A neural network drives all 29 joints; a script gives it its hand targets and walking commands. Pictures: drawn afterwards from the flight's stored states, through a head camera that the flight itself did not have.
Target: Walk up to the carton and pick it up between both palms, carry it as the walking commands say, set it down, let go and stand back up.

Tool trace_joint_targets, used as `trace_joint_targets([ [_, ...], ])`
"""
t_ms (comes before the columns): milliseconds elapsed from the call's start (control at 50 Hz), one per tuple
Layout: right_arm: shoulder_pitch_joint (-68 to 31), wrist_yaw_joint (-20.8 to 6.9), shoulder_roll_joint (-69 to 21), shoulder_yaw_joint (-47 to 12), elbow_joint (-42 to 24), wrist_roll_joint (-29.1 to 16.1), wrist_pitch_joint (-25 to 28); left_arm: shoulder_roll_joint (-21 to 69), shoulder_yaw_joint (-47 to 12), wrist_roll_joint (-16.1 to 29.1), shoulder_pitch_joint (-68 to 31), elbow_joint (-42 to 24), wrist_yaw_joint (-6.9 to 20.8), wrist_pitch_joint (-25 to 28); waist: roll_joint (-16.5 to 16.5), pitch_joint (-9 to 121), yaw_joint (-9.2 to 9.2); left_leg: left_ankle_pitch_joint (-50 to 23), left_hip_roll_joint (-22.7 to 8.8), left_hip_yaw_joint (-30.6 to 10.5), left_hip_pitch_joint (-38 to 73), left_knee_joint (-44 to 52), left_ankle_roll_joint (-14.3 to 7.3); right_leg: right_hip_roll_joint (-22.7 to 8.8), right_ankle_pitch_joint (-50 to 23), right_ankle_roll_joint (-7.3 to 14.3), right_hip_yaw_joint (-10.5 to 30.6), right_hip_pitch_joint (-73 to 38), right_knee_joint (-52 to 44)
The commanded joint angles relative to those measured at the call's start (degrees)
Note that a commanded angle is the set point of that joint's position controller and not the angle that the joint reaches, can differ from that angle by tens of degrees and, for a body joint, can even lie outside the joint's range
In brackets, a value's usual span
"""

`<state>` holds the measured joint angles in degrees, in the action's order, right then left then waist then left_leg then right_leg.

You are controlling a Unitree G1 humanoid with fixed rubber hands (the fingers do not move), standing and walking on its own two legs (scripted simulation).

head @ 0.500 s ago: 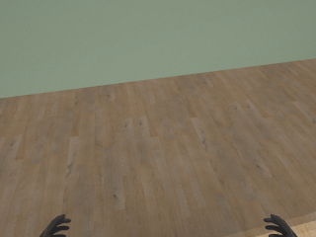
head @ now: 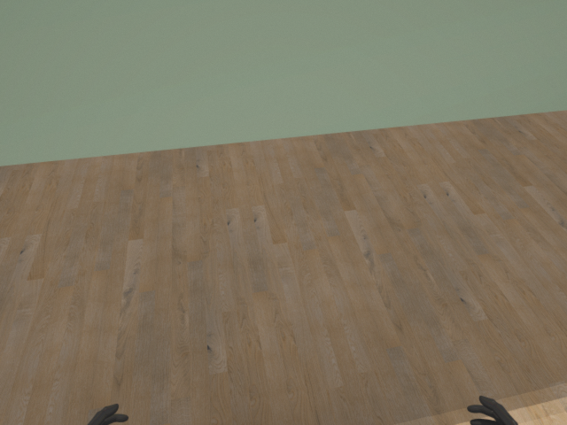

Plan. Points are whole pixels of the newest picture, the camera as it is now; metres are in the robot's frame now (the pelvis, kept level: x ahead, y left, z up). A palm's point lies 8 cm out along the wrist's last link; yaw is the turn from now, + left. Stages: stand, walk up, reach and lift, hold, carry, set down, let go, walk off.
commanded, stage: stand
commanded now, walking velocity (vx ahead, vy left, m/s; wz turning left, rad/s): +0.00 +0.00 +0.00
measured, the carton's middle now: out of the picture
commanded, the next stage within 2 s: walk up in 1.10 s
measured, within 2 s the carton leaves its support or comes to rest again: neither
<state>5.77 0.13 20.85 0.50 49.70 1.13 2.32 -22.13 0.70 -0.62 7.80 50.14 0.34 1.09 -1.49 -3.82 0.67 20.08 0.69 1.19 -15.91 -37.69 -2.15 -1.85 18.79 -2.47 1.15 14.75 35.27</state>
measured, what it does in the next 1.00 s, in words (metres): stands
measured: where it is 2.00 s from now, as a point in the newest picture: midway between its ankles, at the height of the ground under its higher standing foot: outside the picture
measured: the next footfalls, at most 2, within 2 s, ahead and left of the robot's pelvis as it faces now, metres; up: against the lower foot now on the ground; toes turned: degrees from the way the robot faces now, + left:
right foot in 1.60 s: +0.10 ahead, -0.25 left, +0.00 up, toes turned -24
left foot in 1.78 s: +0.20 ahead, -0.02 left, +0.00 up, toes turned -23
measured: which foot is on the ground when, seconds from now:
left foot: down 0.00-1.00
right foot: down 0.00-1.00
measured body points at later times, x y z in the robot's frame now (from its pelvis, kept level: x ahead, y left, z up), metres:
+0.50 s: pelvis +0.01 +0.00 +0.02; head +0.02 +0.02 +0.46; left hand +0.11 +0.30 -0.11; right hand +0.15 -0.30 -0.09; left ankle +0.00 +0.09 -0.72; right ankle +0.00 -0.15 -0.72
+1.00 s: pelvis +0.01 -0.01 +0.02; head +0.02 +0.00 +0.47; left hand +0.09 +0.30 -0.11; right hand +0.12 -0.31 -0.09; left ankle +0.00 +0.09 -0.72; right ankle +0.00 -0.15 -0.72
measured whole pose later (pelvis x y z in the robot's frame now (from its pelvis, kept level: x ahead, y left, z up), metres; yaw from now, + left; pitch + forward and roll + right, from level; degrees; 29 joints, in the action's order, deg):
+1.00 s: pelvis +0.01 -0.01 +0.02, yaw +0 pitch -3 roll +0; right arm 4.8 -0.2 21.0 0.6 59.5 1.1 1.5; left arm -21.6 0.3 -0.5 7.9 59.7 0.1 1.2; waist -1.3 -3.9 0.4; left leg 12.5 1.1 1.4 -6.6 -22.0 -1.5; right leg -2.3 12.2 -2.4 1.1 6.3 21.3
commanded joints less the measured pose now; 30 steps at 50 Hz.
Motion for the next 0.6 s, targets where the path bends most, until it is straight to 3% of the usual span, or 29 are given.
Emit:
trace_joint_targets([
  [0, -3.18, 0.69, 11.63, 2.44, -3.41, -0.87, 0.81, -8.96, 1.77, 0.09, -2.45, -2.32, -0.42, 0.19, 2.75, 7.61, -1.03, -14.0, -6.78, -6.81, 3.71, 10.95, -1.55, -3.33, -13.46, 4.64, 1.91, -2.3, -5.48],
  [20, -4.71, 0.62, 12.13, 2.57, -3.35, -0.23, 0.88, -8.5, 1.86, 0.31, -1.81, -1.35, -0.45, 0.23, 6.6, 2.99, -0.96, -12.05, -6.9, -7.59, 0.88, 12.68, -1.46, -3.01, -11.75, 4.67, 1.81, -1.36, -7.01],
  [40, -3.62, 0.42, 10.45, 2.26, -3.55, -0.55, 0.87, -8.42, 1.75, 0.04, -3.62, -1.52, -0.11, 0.29, 2.22, 3.77, -1.16, -12.33, -6.47, -6.28, 2.04, 13.06, -1.44, -2.96, -12.3, 4.84, 1.27, -1.47, -6.35],
  [60, -3.5, 0.45, 12.07, 2.57, -2.01, -0.03, 0.67, -8.16, 2.32, 0.31, -1.89, -0.16, -0.16, 0.43, 3.54, 6.22, -0.24, -11.96, -6.42, -7.38, 1.99, 13.16, -1.29, -2.33, -11.43, 5.02, 0.93, -3.59, -6.69],
  [80, -3.91, 0.35, 12.24, 2.77, -2.18, -0.02, 0.68, -10.14, 2.45, 0.27, -1.7, 0.03, 0.05, 0.47, 0.05, 7.62, -0.27, -13.57, -7.44, -7.59, 3.48, 12.8, -1.72, -2.94, -10.89, 5.08, 0.53, -3.97, -6.52],
  [100, -1.25, 0.26, 11.49, 2.3, -1.5, -0.41, 0.71, -9.34, 2.17, 0.21, -2.62, 0.55, 0.4, 0.29, 2.47, 5.15, -0.49, -12.88, -6.95, -7.21, 2.39, 14.35, -1.6, -2.56, -9.46, 4.72, 0.92, -3.9, -7.03],
  [120, -4.15, 0.31, 12.57, 2.48, -0.36, 0.47, 0.71, -8.04, 2.41, -0.14, -3.22, -0.17, 0.59, 0.02, 4.6, 5.13, 0.85, -13.47, -7.61, -8.17, 2.95, 15.41, -1.07, -2.71, -9.23, 4.41, 0.78, -4.23, -6.89],
  [140, -4.31, 0.48, 12.51, 2.51, -1.34, 0.29, 0.9, -7.44, 1.86, 0.03, -0.12, 0.59, 0.63, -0.19, 3.99, 3.25, 1.88, -13.39, -8.14, -8.61, 2.08, 16.56, -1.57, -2.96, -7.85, 4.48, 2.06, -3.62, -8.22],
  [160, -3.96, 0.57, 11.47, 2.76, -0.65, 0.11, 0.91, -8.46, 1.81, -0.49, 0.11, 2.81, 0.32, 0.3, 2.85, 3.91, -0.04, -10.39, -7.11, -7.82, 6.0, 16.63, -1.01, -2.72, -9.66, 4.94, 0.9, -2.0, -9.16],
  [180, -3.93, 0.8, 13.05, 3.01, -0.86, 0.01, 0.62, -9.29, 2.52, -0.79, -2.59, 1.97, 0.25, -0.01, 4.32, 4.37, -0.4, -10.12, -8.06, -9.11, 6.01, 18.11, 0.11, -2.42, -10.42, 4.66, 0.3, -2.86, -8.44],
  [200, -3.26, 0.89, 13.07, 2.92, 1.01, -0.42, 0.66, -9.08, 1.9, -0.03, -1.87, 2.46, -0.03, -0.02, 2.8, 4.48, -0.44, -12.44, -9.15, -9.34, 6.3, 18.77, -0.31, -3.18, -11.36, 4.42, 1.65, -2.92, -8.72],
  [220, -5.87, 0.52, 10.76, 2.74, -0.19, -0.09, 0.67, -8.61, 1.92, -0.39, -4.07, 1.82, 0.05, 0.06, 1.36, 5.31, -0.25, -19.19, -7.68, -7.55, 5.91, 15.52, -1.28, -3.68, -13.52, 4.36, 0.8, -3.7, -8.95],
  [240, -3.63, 0.33, 10.62, 2.64, 0.53, -0.43, 0.77, -7.55, 1.2, 0.32, -2.1, 2.45, -0.16, 0.14, 2.86, 8.16, -0.89, -20.7, -5.91, -6.37, 9.22, 15.27, -0.57, -3.63, -16.6, 4.43, 2.15, -5.33, -9.83],
  [260, -4.17, 0.42, 9.88, 2.04, 0.74, -0.32, 0.98, -9.14, 1.49, 0.53, -1.28, 2.55, -0.18, 0.29, 5.35, 8.94, -0.33, -22.07, -6.35, -5.86, 8.32, 14.86, -0.45, -3.97, -17.63, 4.8, 2.32, -6.2, -8.98],
  [280, -4.15, 0.33, 9.62, 2.12, 2.07, 0.38, 0.55, -8.27, 1.14, -0.18, -2.33, 3.09, -0.58, 0.33, 2.09, 6.51, 0.12, -20.66, -6.9, -6.9, 7.31, 16.79, -0.8, -4.02, -14.6, 4.96, 1.4, -7.41, -9.78],
  [300, -4.27, 0.14, 10.07, 2.23, 1.85, 0.01, 0.63, -9.6, 1.15, -0.61, -1.88, 2.84, -0.58, -0.14, 0.17, 4.73, -0.66, -21.44, -6.82, -7.03, 5.83, 16.9, -0.67, -4.24, -15.66, 5.21, 0.94, -5.91, -9.93],
  [320, -4.21, 0.26, 10.64, 1.94, 2.2, 0.07, 0.97, -8.26, 1.08, -0.17, -1.29, 2.93, -0.42, -0.36, 0.71, 5.57, 0.25, -20.7, -6.06, -6.28, 7.09, 16.29, -0.42, -4.34, -16.5, 4.85, 1.5, -7.01, -10.73],
  [340, -3.77, 0.67, 12.44, 2.57, 3.64, -0.08, 0.56, -7.45, 0.86, 0.09, -1.65, 2.09, -0.29, -0.21, 4.85, 7.47, 0.77, -26.71, -6.61, -5.53, 10.16, 16.03, 0.19, -5.11, -17.94, 4.87, 1.95, -6.29, -11.21],
  [360, -4.51, 0.65, 12.07, 3.01, 3.05, -0.09, 0.31, -8.76, 1.3, -0.14, -2.33, 2.43, -0.59, -0.24, 4.6, 6.51, 0.32, -27.84, -6.25, -5.71, 9.93, 16.16, 0.33, -3.92, -17.83, 4.31, 1.84, -6.61, -12.03],
  [380, -4.79, 0.72, 11.36, 2.22, 2.8, -0.51, -0.03, -9.48, 1.08, 0.46, -2.04, 3.23, -0.59, -0.15, 2.62, 7.46, -0.6, -27.79, -6.48, -4.32, 11.65, 16.47, 0.22, -4.28, -20.19, 4.4, 1.01, -5.61, -10.69],
  [400, -4.53, 0.9, 11.11, 2.11, 3.28, -0.68, 0.01, -9.38, 1.23, 0.41, -1.29, 3.31, -0.78, 0.21, 2.3, 9.47, 0.75, -25.79, -7.07, -5.97, 11.37, 16.41, -0.61, -5.34, -21.21, 4.97, 1.68, -8.79, -11.65],
  [420, -5.85, 0.77, 10.62, 2.04, 3.87, -0.46, -0.12, -9.15, 0.94, -0.53, -2.66, 3.54, -0.83, 0.36, -0.64, 5.29, 0.46, -26.61, -6.98, -6.26, 10.02, 16.85, -0.38, -4.65, -18.87, 3.94, 0.74, -7.51, -11.6],
  [440, -2.13, 0.88, 11.18, 2.53, 4.28, -0.99, 0.06, -10.36, 1.23, -0.3, -0.73, 4.87, -0.93, 0.03, 0.25, 5.57, -0.63, -28.0, -7.06, -5.3, 11.45, 16.2, -0.11, -5.27, -22.06, 4.1, 1.21, -6.83, -12.58],
  [460, -4.95, 1.02, 11.38, 2.49, 3.95, -0.58, -0.4, -8.03, 1.13, -0.12, -0.11, 3.73, -0.74, 0.05, 1.05, 3.28, 1.12, -23.41, -6.88, -4.82, 11.73, 16.54, -0.41, -5.15, -19.13, 4.32, 2.15, -4.9, -13.44],
  [480, -3.57, 0.81, 10.46, 2.34, 4.3, -1.26, 0.11, -8.49, 0.68, -0.23, -1.98, 4.04, -0.92, -0.38, 0.81, 6.25, -1.29, -22.28, -6.61, -5.67, 12.67, 16.78, -0.17, -5.16, -19.5, 4.3, 2.53, -6.19, -13.37],
  [500, -4.44, 0.62, 10.61, 2.68, 4.0, -0.2, 0.2, -8.72, 0.65, 0.29, -2.45, 3.51, -0.89, 0.07, 1.78, 6.52, -0.24, -22.01, -6.56, -5.67, 9.7, 16.59, -0.38, -5.69, -19.53, 4.3, 2.36, -9.03, -14.61],
  [520, -3.88, 0.61, 11.44, 2.22, 3.84, -0.39, 0.0, -9.26, 1.08, 0.31, -2.67, 4.44, -0.79, 0.03, -0.94, 6.09, -1.39, -20.8, -7.29, -5.53, 10.92, 17.72, -0.68, -5.29, -18.08, 3.96, 1.96, -7.24, -13.85],
  [580, -3.71, 0.59, 10.25, 2.15, 4.98, -0.84, -0.23, -8.95, 0.97, 0.65, -1.85, 4.18, -0.68, -0.09, 3.71, 4.32, 0.16, -18.32, -6.03, -4.68, 8.02, 18.3, 0.55, -5.21, -15.09, 4.24, 2.64, -8.72, -15.14],
])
